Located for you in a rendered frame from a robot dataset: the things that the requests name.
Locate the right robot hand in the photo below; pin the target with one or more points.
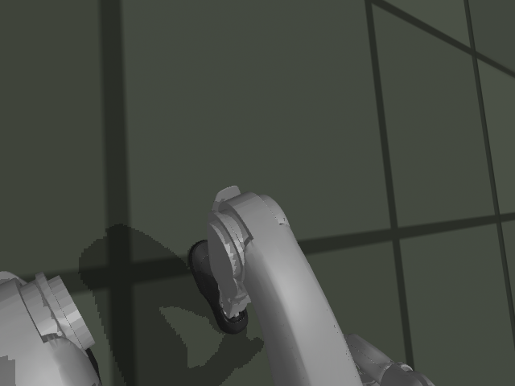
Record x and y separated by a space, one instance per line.
370 360

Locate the left robot foot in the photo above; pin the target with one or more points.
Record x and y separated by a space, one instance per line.
93 361

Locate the right robot foot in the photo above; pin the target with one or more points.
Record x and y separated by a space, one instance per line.
208 287

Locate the right robot arm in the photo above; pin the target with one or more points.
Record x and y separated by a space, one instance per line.
401 374

